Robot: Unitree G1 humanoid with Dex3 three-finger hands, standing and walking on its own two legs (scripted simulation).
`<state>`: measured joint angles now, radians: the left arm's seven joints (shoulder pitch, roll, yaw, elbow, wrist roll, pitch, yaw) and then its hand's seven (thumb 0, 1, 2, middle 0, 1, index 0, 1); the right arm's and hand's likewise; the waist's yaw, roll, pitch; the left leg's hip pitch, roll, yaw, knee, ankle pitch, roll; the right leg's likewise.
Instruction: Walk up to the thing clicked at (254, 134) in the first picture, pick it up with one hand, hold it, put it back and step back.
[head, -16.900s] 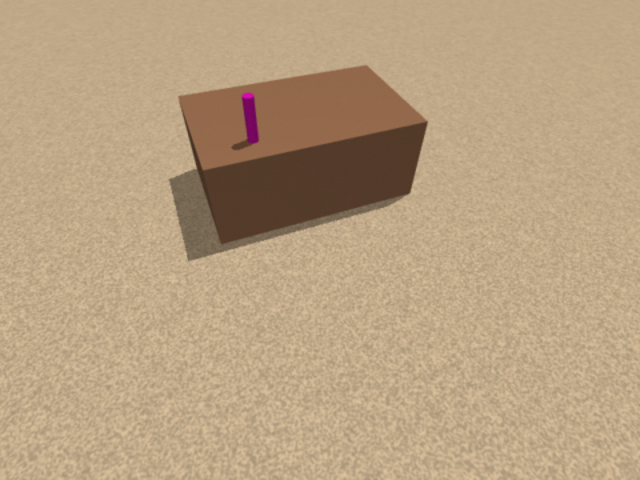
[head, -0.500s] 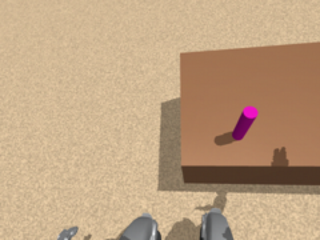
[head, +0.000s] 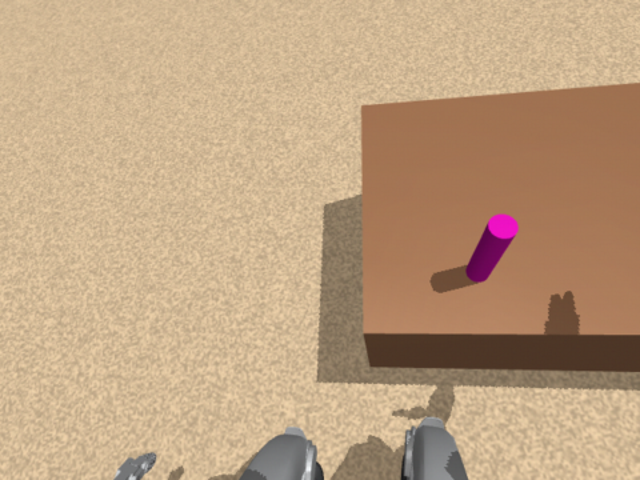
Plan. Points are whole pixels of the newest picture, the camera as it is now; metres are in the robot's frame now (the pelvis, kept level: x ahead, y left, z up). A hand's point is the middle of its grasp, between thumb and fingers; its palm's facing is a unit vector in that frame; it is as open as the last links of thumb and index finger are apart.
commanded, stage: go down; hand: right
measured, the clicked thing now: (488, 251) +0.49 -0.21 -0.21
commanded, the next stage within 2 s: none
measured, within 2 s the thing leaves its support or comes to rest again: neither
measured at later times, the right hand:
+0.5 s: hand out of the picture +0.40 -0.41 +0.08, palm faces +0.27 +0.96 +0.00, open 16.8 cm
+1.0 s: hand out of the picture +0.41 -0.41 +0.08, palm faces +0.26 +0.96 -0.01, open 16.7 cm
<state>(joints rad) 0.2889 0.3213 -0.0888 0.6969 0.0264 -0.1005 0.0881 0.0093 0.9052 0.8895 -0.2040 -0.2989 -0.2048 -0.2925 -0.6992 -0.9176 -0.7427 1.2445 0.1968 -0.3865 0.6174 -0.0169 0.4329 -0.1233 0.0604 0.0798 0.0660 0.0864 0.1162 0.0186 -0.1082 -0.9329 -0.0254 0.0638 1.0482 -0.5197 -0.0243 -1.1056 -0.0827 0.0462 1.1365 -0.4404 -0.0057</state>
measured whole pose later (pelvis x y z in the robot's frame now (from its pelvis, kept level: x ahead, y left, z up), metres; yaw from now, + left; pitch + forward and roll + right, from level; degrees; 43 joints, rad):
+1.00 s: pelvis +0.00 +0.00 +0.00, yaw +0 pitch +23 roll +6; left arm 0.30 0.32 -0.09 0.69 0.02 -0.10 0.08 0.01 0.90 0.89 -0.21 -0.30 -0.20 -0.29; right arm -0.70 -0.93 -0.74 1.25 0.20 -0.38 0.62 -0.02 0.40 -0.13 0.06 0.08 0.07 0.08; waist 0.12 0.02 -0.11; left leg -0.94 -0.03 0.06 1.05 -0.52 -0.03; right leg -1.11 -0.08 0.05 1.14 -0.44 -0.01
